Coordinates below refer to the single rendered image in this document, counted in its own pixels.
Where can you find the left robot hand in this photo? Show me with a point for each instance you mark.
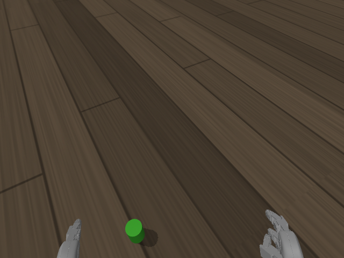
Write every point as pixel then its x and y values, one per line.
pixel 71 247

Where can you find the can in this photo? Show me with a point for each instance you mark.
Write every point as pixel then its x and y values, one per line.
pixel 135 231

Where can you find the right robot hand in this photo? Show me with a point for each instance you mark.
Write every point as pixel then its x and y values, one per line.
pixel 287 244

